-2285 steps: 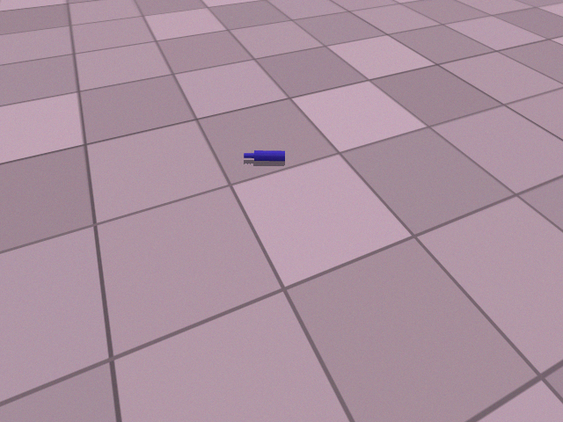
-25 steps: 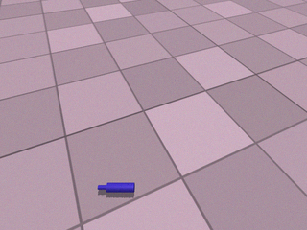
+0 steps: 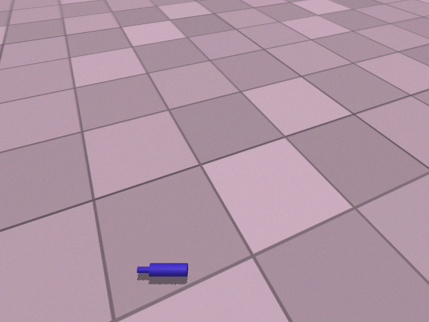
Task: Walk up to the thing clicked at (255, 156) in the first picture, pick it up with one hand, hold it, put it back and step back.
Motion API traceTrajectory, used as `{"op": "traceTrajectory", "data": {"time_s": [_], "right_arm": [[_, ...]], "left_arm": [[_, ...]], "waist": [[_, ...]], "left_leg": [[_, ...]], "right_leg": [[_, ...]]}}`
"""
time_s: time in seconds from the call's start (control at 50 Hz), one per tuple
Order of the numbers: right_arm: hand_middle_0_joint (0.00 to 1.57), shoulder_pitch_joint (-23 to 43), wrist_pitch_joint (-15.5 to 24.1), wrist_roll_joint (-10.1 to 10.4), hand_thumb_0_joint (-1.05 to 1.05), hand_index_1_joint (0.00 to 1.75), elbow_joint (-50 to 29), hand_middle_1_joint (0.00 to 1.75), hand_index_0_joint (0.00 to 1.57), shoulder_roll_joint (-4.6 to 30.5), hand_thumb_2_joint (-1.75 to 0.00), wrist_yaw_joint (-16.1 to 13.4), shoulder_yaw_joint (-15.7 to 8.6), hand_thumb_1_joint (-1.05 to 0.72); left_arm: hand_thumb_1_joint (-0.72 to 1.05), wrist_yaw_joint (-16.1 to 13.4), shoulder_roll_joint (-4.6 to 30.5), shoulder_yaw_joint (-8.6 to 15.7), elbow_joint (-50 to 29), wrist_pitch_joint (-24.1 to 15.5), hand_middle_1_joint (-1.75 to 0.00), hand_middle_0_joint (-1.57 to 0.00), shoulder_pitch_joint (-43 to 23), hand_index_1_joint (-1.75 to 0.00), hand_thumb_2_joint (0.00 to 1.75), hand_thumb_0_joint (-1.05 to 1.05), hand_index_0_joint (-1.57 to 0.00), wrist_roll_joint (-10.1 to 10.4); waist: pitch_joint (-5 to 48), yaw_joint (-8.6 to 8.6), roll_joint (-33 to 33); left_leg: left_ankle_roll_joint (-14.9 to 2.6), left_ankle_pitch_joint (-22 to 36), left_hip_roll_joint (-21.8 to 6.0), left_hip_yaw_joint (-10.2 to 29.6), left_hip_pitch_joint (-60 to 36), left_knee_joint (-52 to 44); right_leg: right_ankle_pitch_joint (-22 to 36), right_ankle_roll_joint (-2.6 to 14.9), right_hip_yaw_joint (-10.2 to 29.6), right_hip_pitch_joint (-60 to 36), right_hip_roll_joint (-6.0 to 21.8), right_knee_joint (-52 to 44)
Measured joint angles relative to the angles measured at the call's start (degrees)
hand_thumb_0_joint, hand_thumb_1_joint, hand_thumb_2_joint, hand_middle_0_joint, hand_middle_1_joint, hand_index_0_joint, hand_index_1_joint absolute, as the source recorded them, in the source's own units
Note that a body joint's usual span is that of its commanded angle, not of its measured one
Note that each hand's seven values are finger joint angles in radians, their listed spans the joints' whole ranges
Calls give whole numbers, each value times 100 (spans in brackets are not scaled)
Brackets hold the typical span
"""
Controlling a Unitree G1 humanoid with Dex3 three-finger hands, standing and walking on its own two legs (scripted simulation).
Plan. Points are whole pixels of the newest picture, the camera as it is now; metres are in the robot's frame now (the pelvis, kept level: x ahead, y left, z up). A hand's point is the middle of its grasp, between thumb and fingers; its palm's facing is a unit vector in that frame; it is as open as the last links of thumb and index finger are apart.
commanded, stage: stand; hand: left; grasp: from above
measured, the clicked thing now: (162, 269) +0.50 +0.26 -0.75
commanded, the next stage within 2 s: step back in 1.52 s
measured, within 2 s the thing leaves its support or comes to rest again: neither
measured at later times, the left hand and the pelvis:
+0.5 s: hand out of the picture +0.07 +0.24 -0.16, palm faces +0.02 -0.94 -0.34, open 7.4 cm; pelvis +0.01 +0.00 +0.00, yaw +0 degrees
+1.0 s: hand out of the picture +0.09 +0.24 -0.15, palm faces +0.02 -0.94 -0.34, open 7.4 cm; pelvis +0.02 -0.01 +0.00, yaw +0 degrees
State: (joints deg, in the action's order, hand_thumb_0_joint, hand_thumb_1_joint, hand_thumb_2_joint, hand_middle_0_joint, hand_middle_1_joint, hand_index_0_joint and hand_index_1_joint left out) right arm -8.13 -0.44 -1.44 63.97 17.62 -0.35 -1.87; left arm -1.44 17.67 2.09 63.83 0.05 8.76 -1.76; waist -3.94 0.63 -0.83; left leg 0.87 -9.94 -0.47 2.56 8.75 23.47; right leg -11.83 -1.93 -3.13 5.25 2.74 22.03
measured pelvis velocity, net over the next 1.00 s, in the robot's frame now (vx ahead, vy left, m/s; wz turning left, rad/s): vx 0.02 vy -0.01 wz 0.00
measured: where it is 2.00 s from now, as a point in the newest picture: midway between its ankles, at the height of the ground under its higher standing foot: outside the picture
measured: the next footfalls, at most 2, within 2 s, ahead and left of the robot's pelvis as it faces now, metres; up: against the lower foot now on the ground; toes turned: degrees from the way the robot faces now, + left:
none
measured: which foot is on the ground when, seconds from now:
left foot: down 0.00-1.00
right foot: down 0.00-1.00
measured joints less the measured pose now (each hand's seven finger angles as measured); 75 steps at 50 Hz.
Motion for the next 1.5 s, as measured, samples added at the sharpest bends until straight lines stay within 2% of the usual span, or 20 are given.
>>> {"op": "traceTrajectory", "data": {"time_s": [0.82,1.5], "right_arm": [[20,243,88,29,0,30,115,29,20,124,-89,9,139,-90],[20,146,64,47,0,30,154,29,20,166,-89,57,161,-90]], "left_arm": [[91,85,53,-17,122,-26,-30,-20,-295,-30,90,1,-20,84],[91,133,129,-57,106,-41,-30,-20,-164,-30,90,1,-20,90]], "waist": [[19,-7,12],[22,-29,28]], "left_leg": [[34,10,-17,8,-125,-311],[84,77,-49,71,-105,-394]], "right_leg": [[-10,26,-20,-113,-16,-280],[10,80,-81,-91,-51,-312]]}}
